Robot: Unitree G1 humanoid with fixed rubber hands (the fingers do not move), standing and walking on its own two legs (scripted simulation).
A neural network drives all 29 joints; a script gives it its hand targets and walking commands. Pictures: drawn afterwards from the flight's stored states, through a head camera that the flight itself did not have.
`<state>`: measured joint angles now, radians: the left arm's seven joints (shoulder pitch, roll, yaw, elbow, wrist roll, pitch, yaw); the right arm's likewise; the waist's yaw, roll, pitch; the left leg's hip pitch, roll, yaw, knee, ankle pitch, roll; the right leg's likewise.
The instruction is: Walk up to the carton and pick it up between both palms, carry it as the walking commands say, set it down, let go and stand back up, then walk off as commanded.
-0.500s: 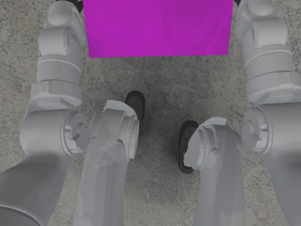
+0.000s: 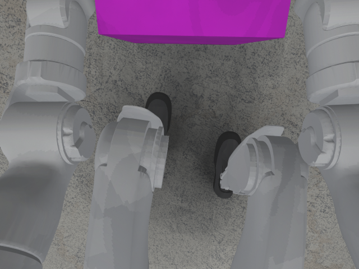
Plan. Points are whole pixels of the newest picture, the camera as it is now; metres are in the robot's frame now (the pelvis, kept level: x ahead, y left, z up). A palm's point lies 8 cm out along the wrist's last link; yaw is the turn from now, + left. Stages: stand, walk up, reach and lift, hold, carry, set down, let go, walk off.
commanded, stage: set down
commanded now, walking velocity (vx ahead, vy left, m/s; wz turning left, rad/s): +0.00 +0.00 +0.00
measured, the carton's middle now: out of the picture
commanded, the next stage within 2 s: none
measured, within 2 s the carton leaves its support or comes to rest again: rests again in 0.70 s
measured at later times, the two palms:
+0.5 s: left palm out of the picture +0.51 +0.26 -0.16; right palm out of the picture +0.58 -0.08 -0.16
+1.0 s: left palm out of the picture +0.51 +0.26 -0.16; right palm out of the picture +0.58 -0.07 -0.17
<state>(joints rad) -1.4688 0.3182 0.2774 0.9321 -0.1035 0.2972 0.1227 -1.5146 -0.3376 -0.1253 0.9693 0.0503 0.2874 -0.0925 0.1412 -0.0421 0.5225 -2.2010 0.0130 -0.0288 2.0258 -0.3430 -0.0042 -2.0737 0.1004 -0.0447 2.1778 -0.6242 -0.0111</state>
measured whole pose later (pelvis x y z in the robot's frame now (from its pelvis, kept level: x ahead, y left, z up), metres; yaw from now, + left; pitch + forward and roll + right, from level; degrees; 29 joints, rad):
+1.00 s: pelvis +0.03 +0.00 -0.01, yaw +0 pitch +45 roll +1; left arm -1.30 0.29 0.41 1.04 -0.01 0.18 0.03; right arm -1.39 -0.22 -0.22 1.03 -0.10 0.18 -0.06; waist 0.13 -0.04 0.15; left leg -2.41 0.04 0.01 2.01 -0.37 0.00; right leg -2.31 0.13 0.00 2.17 -0.63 0.00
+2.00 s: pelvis +0.03 +0.00 +0.00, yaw +1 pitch +41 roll +1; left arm -1.25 0.38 0.36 1.02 -0.18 0.05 0.05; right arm -1.38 -0.42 0.02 0.96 0.15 0.14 -0.08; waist 0.11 -0.02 0.30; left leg -2.34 0.03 0.02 2.01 -0.39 0.01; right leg -2.23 0.11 0.01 2.18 -0.66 0.01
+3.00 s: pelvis +0.06 +0.01 +0.23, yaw +2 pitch +45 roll -2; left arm -0.94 0.26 0.36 0.78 -0.10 0.19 0.01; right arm -1.10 -0.35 -0.19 0.94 0.02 0.20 0.05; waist 0.12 -0.04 -0.11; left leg -1.73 -0.02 -0.02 1.20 -0.25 0.00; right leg -1.63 0.07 0.01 1.30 -0.46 0.00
